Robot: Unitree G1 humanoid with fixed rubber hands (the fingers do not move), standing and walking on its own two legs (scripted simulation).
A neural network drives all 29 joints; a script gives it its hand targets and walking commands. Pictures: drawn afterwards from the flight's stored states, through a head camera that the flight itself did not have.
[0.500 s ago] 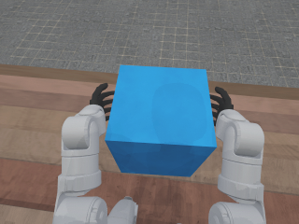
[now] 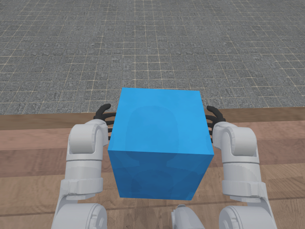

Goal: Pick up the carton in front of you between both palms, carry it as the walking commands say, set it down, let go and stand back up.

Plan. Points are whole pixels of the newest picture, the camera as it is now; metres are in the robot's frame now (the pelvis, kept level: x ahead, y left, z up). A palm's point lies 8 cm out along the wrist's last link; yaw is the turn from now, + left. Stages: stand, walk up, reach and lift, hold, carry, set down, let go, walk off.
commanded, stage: carry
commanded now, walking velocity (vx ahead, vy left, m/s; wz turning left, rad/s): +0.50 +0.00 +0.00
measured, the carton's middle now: (158, 146) +0.35 -0.02 +0.00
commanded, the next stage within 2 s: none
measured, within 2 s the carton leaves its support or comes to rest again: neither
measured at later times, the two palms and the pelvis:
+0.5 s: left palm (99, 77) +0.69 +0.19 -0.04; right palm (170, 73) +0.72 -0.11 -0.05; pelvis +0.36 +0.00 -0.13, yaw +1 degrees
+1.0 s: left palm (117, 52) +1.06 +0.16 -0.18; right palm (168, 51) +1.06 -0.14 -0.17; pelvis +0.71 +0.02 -0.29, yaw +2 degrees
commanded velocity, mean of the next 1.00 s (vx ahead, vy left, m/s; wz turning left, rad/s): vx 0.12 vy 0.00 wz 0.00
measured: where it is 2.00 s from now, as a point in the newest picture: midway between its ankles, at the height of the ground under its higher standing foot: (139, 121)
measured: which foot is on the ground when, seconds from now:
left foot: down 0.00-0.18, up 0.20-0.56, down 0.58-1.00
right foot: up 0.00-0.16, down 0.18-0.58, up 0.60-0.98, down 1.00-1.00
